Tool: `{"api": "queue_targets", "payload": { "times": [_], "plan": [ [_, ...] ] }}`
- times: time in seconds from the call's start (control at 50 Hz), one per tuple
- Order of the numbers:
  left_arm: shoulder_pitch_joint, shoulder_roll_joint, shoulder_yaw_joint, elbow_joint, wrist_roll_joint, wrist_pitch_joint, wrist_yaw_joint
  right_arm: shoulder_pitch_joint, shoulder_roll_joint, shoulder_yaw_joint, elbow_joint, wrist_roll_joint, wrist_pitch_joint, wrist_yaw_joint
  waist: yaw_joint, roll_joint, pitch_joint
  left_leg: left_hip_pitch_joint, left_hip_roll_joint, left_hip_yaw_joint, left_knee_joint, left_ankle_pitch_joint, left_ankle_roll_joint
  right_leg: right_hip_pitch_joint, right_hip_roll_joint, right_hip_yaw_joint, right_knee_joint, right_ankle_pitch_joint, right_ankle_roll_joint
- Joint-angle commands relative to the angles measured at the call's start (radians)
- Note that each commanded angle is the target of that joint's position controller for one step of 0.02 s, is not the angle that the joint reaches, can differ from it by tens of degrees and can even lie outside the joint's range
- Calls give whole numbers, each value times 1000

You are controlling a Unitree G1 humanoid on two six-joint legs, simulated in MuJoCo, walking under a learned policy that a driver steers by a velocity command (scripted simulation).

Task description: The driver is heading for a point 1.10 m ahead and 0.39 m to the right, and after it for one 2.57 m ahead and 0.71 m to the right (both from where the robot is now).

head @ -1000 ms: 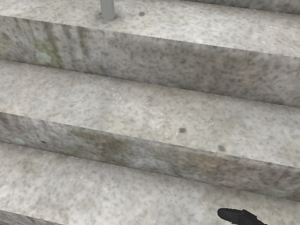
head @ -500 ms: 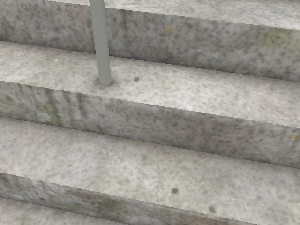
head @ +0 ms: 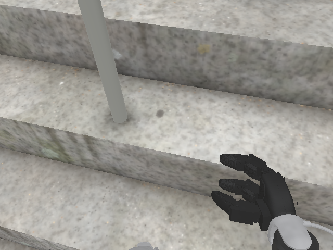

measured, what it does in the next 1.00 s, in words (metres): climbs: right foot 0.20 m higher, then left foot 0.20 m higher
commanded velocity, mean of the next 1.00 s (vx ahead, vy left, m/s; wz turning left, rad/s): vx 0.99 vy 0.00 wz -0.22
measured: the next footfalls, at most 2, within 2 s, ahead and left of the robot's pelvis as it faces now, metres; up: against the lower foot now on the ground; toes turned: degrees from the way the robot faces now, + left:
right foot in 0.38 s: +0.37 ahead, -0.10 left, +0.40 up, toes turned -2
left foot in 0.82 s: +0.62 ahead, +0.11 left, +0.60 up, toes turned -5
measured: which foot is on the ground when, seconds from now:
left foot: down 0.00-0.40, up 0.42-0.80, down 0.82-1.00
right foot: down 0.00-0.02, up 0.04-0.36, down 0.38-0.84, up 0.86-1.00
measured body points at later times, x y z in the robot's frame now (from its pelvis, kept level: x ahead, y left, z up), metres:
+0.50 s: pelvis +0.29 -0.02 +0.28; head +0.28 +0.01 +0.73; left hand +0.47 +0.19 +0.17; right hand +0.38 -0.28 +0.19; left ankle +0.18 +0.10 -0.22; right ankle +0.33 -0.09 -0.38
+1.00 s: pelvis +0.51 +0.00 +0.50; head +0.52 +0.02 +0.95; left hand +0.57 +0.22 +0.34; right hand +0.68 -0.27 +0.44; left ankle +0.58 +0.12 -0.18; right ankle +0.44 -0.14 +0.06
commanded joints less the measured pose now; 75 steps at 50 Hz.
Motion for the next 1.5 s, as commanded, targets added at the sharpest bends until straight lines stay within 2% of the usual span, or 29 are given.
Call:
{"api": "queue_targets", "payload": {
  "times": [0.02,0.04,0.06,0.14,0.26,0.32,0.36,0.38,0.42,0.46,0.5,0.56,0.64,0.74,0.82,0.84,0.86,0.88,0.96,0.98,1.0,1.12,1.18,1.26,1.36,1.38,1.42,1.46,1.5],
  "plan": [
    [-270,334,92,-221,-56,-73,-52,578,-346,-156,122,-59,13,-39,-360,-73,-489,899,2,-404,-592,-133,49,-297,-56,126,942,1582,-94],
    [-307,172,82,-285,-22,-94,-82,461,-392,-188,171,-57,16,-38,-263,243,-457,955,214,-1027,-1020,-186,152,-680,264,244,1523,212,-20],
    [-270,40,44,-393,61,-107,-72,329,-346,-187,159,-65,1,-24,-145,77,-462,973,279,-1090,-1078,-29,112,-882,249,465,1972,168,-13],
    [-324,-143,-68,-467,87,-68,-72,447,-122,-119,466,-78,-68,12,-3,-62,-56,780,206,-470,-929,386,17,-1320,184,426,2276,-17,-117],
    [-687,-53,-109,-628,33,22,0,518,-170,-91,567,-16,-124,60,20,-29,147,433,134,-70,-1340,692,-118,-1256,168,172,1820,-321,-126],
    [-470,99,-92,-501,25,38,-27,489,-309,-100,448,101,-139,-5,57,55,-201,518,125,-26,-1329,1771,2,-513,168,-115,1283,-212,-68],
    [-208,129,-72,-429,-2,66,-15,433,-524,-174,376,72,-160,-26,149,202,-455,921,234,-78,-952,2323,43,-515,164,-35,1109,-323,-63],
    [-237,182,-63,-433,2,53,-30,488,-490,-184,377,79,-156,-9,119,167,-486,1035,239,-119,-751,2350,38,-490,212,3,880,-382,-80],
    [-284,294,1,-362,66,70,-27,538,-277,-175,308,-13,-145,34,8,-199,-427,629,-17,-160,-173,813,-34,-291,10,600,490,-506,-253],
    [-374,273,33,-344,73,60,5,223,-110,-136,110,-100,-128,43,29,-47,-225,13,-199,-366,876,360,-33,-327,-72,879,286,-592,-349],
    [-259,182,18,-187,72,14,-21,235,-7,-62,28,-91,-119,19,-55,33,-41,-208,-114,-390,991,306,17,-362,-81,672,277,-414,-229],
    [-247,86,-11,-123,47,-35,-36,262,-46,-40,19,-59,-55,-7,-137,69,40,-205,-62,-351,942,218,-13,-470,-77,470,189,-190,-159],
    [-173,194,-3,-115,50,-59,-9,79,-63,-13,-107,-48,-14,-19,-98,19,70,-230,15,-163,872,157,-74,-508,-101,468,23,-37,-198],
    [53,226,49,-77,49,-30,21,-230,-12,40,-286,-113,-32,23,33,42,-3,-264,96,-144,453,30,-29,-234,-80,498,-121,13,-186],
    [-156,430,112,-242,-28,-61,-1,247,-150,-33,-131,-26,-13,0,-213,-173,-463,898,-80,-171,-293,-53,-41,-352,-113,372,291,1658,-156],
    [-289,414,123,-280,-33,-98,-33,471,-305,-112,-53,-56,-12,-19,-340,20,-594,1116,38,-428,-435,-68,-53,-496,-70,371,631,1476,-93],
    [-376,272,110,-371,-49,-89,-53,541,-421,-152,-13,-133,-8,-54,-359,410,-622,1303,375,-1046,-815,327,27,-880,173,438,1149,346,-35],
    [-493,277,131,-423,-5,-80,-55,255,-324,-143,-88,-149,2,-75,-333,198,-706,1263,446,-1266,-961,666,85,-1020,253,630,1837,180,31],
    [-407,213,103,-497,74,65,-17,-42,-150,-103,55,-48,-12,-49,10,83,-164,687,392,-499,-858,439,-42,-1061,126,457,2100,101,59],
    [-89,92,101,-337,90,109,-39,51,-100,-70,149,-20,-12,-51,177,193,-126,564,289,-225,-784,-82,-116,-1041,75,375,1844,-55,26],
    [-155,93,106,-288,95,114,-35,18,-43,-46,143,-23,-15,-65,156,205,2,427,263,-136,-813,-82,-147,-1049,121,398,1774,-58,15],
    [-115,157,137,-287,54,150,5,96,-358,-141,261,-48,-104,-37,180,234,-35,711,391,-4,-1178,-4,-9,-1046,78,147,1893,-44,-10],
    [-186,160,120,-329,88,174,7,226,-384,-157,306,-61,-113,-66,118,132,37,1087,482,30,-1215,83,-66,-1304,18,266,1871,-305,-29],
    [-360,120,94,-350,30,140,-33,307,-445,-177,346,-108,-81,-15,14,225,76,1321,586,73,-1262,65,-86,-1545,-9,265,1927,-531,-60],
    [-298,118,65,-470,16,180,-12,210,-451,-168,349,-65,-53,13,142,261,104,1154,458,375,-1365,322,-117,-1288,-89,105,1612,-551,-108],
    [-123,148,63,-444,-33,168,-28,25,-453,-170,265,-60,-30,7,249,210,77,846,353,445,-1306,539,-80,-816,-21,19,1164,-456,-108],
    [210,284,117,-348,-21,129,-47,24,-504,-178,200,13,-32,15,325,84,-259,923,311,254,-620,1264,-72,-363,168,173,993,-270,-152],
    [36,390,128,-387,16,123,2,-59,-329,-129,49,-26,-85,74,202,-374,-238,543,41,63,-38,164,-206,-292,-3,742,383,-481,-222],
    [-50,323,66,-386,83,124,45,8,-137,-50,0,-38,-99,138,62,-449,-253,483,-17,-169,331,186,-186,-389,88,612,403,-439,-110]
  ]
}}
Keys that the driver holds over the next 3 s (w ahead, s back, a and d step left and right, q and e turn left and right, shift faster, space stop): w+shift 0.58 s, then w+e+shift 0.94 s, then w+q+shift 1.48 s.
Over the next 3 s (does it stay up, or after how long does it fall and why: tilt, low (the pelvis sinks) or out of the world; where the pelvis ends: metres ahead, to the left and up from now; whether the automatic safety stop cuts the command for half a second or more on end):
stays up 0.92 -0.96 0.97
